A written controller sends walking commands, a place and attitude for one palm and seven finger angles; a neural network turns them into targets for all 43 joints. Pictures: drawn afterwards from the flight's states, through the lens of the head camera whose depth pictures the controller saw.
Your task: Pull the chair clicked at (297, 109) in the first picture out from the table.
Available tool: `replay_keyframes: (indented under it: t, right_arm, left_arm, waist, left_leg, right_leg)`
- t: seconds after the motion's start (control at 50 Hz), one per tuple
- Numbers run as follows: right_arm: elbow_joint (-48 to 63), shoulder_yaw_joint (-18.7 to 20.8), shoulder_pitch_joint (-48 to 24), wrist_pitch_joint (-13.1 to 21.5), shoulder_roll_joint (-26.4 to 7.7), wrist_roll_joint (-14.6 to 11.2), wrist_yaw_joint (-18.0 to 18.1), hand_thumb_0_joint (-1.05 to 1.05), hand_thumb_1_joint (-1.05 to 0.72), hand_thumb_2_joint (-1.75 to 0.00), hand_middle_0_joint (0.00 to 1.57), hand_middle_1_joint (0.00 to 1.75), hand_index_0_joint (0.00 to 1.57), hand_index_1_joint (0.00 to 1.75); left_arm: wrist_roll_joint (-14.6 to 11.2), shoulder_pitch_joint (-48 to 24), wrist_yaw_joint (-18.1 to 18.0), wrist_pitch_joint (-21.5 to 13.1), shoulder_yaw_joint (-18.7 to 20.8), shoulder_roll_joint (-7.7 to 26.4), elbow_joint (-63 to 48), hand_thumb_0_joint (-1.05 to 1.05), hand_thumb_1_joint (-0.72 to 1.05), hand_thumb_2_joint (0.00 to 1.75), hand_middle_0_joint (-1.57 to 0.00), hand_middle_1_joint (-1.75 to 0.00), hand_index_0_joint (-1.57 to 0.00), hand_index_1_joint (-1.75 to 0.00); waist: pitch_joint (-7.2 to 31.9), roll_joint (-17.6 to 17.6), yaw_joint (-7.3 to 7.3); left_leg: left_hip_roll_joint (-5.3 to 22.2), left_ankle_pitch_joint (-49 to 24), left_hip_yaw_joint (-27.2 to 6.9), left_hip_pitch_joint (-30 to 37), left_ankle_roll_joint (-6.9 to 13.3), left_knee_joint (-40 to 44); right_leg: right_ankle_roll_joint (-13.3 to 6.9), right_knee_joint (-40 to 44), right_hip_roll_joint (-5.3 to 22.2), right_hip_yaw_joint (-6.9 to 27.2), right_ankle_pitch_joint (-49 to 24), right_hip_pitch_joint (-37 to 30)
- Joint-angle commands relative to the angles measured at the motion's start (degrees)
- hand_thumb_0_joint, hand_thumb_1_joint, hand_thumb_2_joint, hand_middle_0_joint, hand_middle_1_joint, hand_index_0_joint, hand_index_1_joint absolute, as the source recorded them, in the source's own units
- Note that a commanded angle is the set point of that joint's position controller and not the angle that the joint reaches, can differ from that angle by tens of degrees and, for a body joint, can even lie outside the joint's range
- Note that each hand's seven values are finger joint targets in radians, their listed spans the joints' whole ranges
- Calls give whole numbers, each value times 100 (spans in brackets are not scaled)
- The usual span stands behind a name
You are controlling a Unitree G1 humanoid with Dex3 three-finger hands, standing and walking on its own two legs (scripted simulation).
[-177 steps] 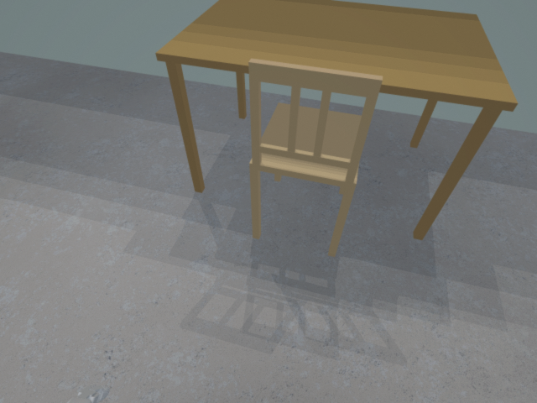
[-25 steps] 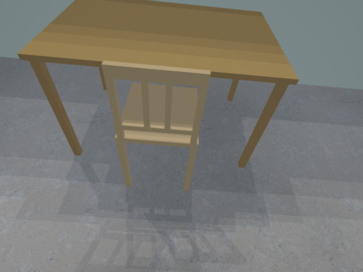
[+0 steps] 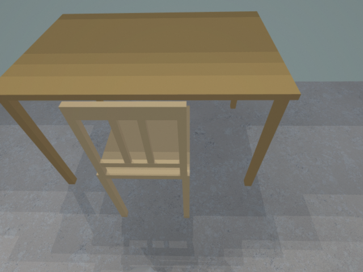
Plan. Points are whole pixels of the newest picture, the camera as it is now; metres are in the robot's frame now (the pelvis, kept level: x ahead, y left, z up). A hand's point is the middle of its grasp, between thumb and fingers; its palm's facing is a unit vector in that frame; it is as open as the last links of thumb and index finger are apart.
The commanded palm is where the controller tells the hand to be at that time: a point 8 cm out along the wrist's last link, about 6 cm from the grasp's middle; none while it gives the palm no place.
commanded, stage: come to a stop and stand still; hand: left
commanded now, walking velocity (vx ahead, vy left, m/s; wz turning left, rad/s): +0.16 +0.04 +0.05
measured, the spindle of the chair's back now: (121, 141) +0.54 +0.23 -0.11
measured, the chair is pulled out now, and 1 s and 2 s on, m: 0.00 0.00 0.00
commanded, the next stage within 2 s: look again from close up in 1.48 s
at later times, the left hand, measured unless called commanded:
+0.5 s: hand out of the picture +0.05 +0.19 -0.18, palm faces +0.03 -0.98 -0.20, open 7.3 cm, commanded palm none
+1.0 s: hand out of the picture +0.02 +0.16 -0.16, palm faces +0.08 -0.97 -0.22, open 7.3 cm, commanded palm none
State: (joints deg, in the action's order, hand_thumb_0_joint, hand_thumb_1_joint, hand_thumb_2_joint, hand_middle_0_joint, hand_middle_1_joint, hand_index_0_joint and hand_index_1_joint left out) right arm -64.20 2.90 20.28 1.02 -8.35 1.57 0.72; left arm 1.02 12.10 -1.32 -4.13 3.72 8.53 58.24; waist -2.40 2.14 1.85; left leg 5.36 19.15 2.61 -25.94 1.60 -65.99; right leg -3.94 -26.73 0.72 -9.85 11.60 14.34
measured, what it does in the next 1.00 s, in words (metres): steps on the spot: left foot, then right foot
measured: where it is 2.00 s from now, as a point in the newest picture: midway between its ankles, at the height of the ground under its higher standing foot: outside the picture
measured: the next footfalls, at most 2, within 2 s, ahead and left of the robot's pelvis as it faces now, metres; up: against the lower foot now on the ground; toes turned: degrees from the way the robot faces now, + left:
left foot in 0.24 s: +0.16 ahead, +0.13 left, +0.00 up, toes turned +5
right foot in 0.64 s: +0.05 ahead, -0.14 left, +0.00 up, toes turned -5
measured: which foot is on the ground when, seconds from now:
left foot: up 0.00-0.22, down 0.24-0.68, up 0.70-1.00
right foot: down 0.00-0.34, up 0.36-0.62, down 0.64-1.00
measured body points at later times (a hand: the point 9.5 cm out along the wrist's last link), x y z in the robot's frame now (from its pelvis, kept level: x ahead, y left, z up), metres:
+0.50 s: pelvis +0.06 +0.02 +0.00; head +0.10 +0.03 +0.45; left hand +0.05 +0.25 -0.16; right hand +0.16 -0.19 -0.15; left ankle +0.12 +0.13 -0.74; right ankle +0.01 -0.10 -0.70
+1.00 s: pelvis +0.02 -0.02 +0.01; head +0.04 -0.03 +0.46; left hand +0.01 +0.21 -0.14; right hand -0.01 -0.27 -0.15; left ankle -0.02 +0.11 -0.71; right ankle +0.01 -0.13 -0.74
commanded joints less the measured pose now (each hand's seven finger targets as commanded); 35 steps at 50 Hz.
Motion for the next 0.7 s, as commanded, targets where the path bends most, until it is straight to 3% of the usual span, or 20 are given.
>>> replay_keyframes:
  t: [0.0,0.08,0.1,0.14,0.18,0.2,0.24,0.26,0.3,0.34,0.4,0.44,0.48,0.54,0.58,0.6,0.62,0.64,0.66,0.68]
  right_arm:
    - [220,18,384,-42,-61,5,-37,0,-90,-90,20,30,20,30]
    - [443,-15,-201,-6,-102,-26,-71,0,-90,-90,20,30,20,30]
    - [461,-52,-327,8,-107,-35,-60,0,-90,-90,20,30,20,30]
    - [445,-125,-500,30,-43,-77,-3,0,-90,-90,20,30,20,30]
    - [361,-181,-388,40,-114,-89,49,0,-90,-90,20,30,20,30]
    - [313,-158,-234,66,-249,-98,66,0,-90,-90,20,30,20,30]
    - [363,-85,-202,100,-770,-119,150,0,-90,-90,20,30,20,30]
    - [368,-43,-244,24,-903,-111,169,0,-90,-90,20,30,20,30]
    - [400,-60,-522,-27,-842,-126,247,0,-90,-90,20,30,20,30]
    - [429,-16,-597,-65,-898,-130,293,0,-90,-90,20,30,20,30]
    - [570,113,-751,-147,-1022,-79,326,0,-90,-90,20,30,20,30]
    - [665,181,-890,-190,-1055,-58,310,0,-90,-90,20,30,20,30]
    - [762,229,-1046,-207,-1107,-28,275,0,-90,-90,20,30,20,30]
    - [799,228,-1209,-213,-1038,-10,188,0,-90,-90,20,30,20,30]
    - [775,205,-1226,-245,-929,-36,112,0,-90,-90,20,30,20,30]
    - [725,167,-1096,-277,-684,-69,66,0,-90,-90,20,30,20,30]
    - [781,84,-1083,-333,-328,-121,29,0,-90,-90,20,30,20,30]
    - [862,77,-1156,-385,-346,-75,-22,0,-90,-90,20,30,20,30]
    - [877,116,-1277,-399,-508,-29,-55,0,-90,-90,20,30,20,30]
    - [804,111,-1265,-388,-517,-11,-61,0,-90,-90,20,30,20,30]
  left_arm:
    - [26,599,5,-24,-15,415,23,0,90,90,-20,-30,-20,-30]
    - [35,817,7,-29,-26,579,156,0,90,90,-20,-30,-20,-30]
    - [44,829,1,-10,-50,571,194,0,90,90,-20,-30,-20,-30]
    - [53,877,-30,63,-82,565,264,0,90,90,-20,-30,-20,-30]
    - [-4,856,-71,135,-116,557,382,0,90,90,-20,-30,-20,-30]
    - [-21,899,-86,173,-134,542,429,0,90,90,-20,-30,-20,-30]
    - [-61,1177,-154,281,-199,306,401,0,90,90,-20,-30,-20,-30]
    - [-37,1233,-204,338,-220,251,395,0,90,90,-20,-30,-20,-30]
    - [-46,1248,-186,433,-182,384,480,0,90,90,-20,-30,-20,-30]
    - [-42,1218,-163,509,-139,506,420,0,90,90,-20,-30,-20,-30]
    - [-9,1123,-148,606,-54,473,301,0,90,90,-20,-30,-20,-30]
    - [6,1012,-129,630,-20,442,206,0,90,90,-20,-30,-20,-30]
    - [3,989,-119,661,5,360,88,0,90,90,-20,-30,-20,-30]
    - [11,1056,-86,626,-29,290,45,0,90,90,-20,-30,-20,-30]
    - [34,1384,-83,565,-45,305,197,0,90,90,-20,-30,-20,-30]
    - [77,1400,-94,518,-52,475,259,0,90,90,-20,-30,-20,-30]
    - [110,1156,-94,446,-72,814,194,0,90,90,-20,-30,-20,-30]
    - [83,674,-83,470,-47,1139,-22,0,90,90,-20,-30,-20,-30]
    - [88,391,-89,473,-8,1210,-153,0,90,90,-20,-30,-20,-30]
    - [74,222,-101,423,16,1216,-156,0,90,90,-20,-30,-20,-30]
  waist:
    - [-67,-777,26]
    - [-5,-660,-112]
    - [38,-647,-160]
    - [121,-684,-256]
    - [278,-690,-184]
    - [462,-532,-130]
    - [638,258,-248]
    - [395,337,-248]
    - [279,943,-284]
    - [183,1020,-269]
    - [543,742,-215]
    - [715,339,-198]
    - [848,351,-236]
    - [786,609,-299]
    - [705,377,-442]
    - [495,-270,-409]
    - [170,-1409,-294]
    - [-285,-1741,-273]
    - [-477,-1561,-307]
    - [-692,-1694,-291]
  left_leg:
    - [152,-459,-7,-239,-140,530]
    - [121,-396,88,-228,-205,1658]
    - [58,-299,109,-88,-236,2073]
    - [-83,-329,123,492,-283,2798]
    - [-193,-1133,92,1230,-282,3766]
    - [-48,-2358,-36,1687,-238,4184]
    - [973,-5463,-724,2384,258,3977]
    - [1090,-5490,-650,2193,400,4023]
    - [1156,-5774,-904,2028,589,4348]
    - [1332,-6003,-1018,2038,837,4527]
    - [1505,-5691,-982,2258,1096,4430]
    - [1498,-5246,-897,2253,1120,4329]
    - [1437,-4454,-802,2016,1026,4369]
    - [1177,-2491,-721,1382,773,4576]
    - [755,-409,-567,702,392,4462]
    - [272,607,-293,327,85,4184]
    - [-275,927,18,172,-247,3439]
    - [-351,790,88,379,-304,2897]
    - [-297,707,-80,543,-276,2329]
    - [-276,458,-266,277,-224,2051]
  right_leg:
    - [-564,1680,1399,978,-1065,96]
    - [-688,1592,1476,1057,-1444,-326]
    - [-660,1451,1463,1007,-1904,-482]
    - [-565,1051,1380,940,-2783,-499]
    - [-293,580,1125,770,-3003,-525]
    - [-64,250,933,716,-2621,-506]
    - [370,14,509,570,-577,-59]
    - [396,30,378,591,205,-66]
    - [467,-429,309,543,801,-78]
    - [447,-1283,261,716,1622,200]
    - [471,-2368,196,999,2037,670]
    - [484,-2708,153,1073,1943,756]
    - [516,-2612,170,1077,1774,652]
    - [471,-1544,169,852,1384,50]
    - [474,-204,115,680,418,-774]
    - [427,560,314,959,612,-891]
    - [122,1494,1210,2283,2153,-193]
    - [-192,2267,1781,2860,3429,806]
    - [-323,2479,1886,3036,3671,1360]
    - [-284,2425,1749,3037,3265,1319]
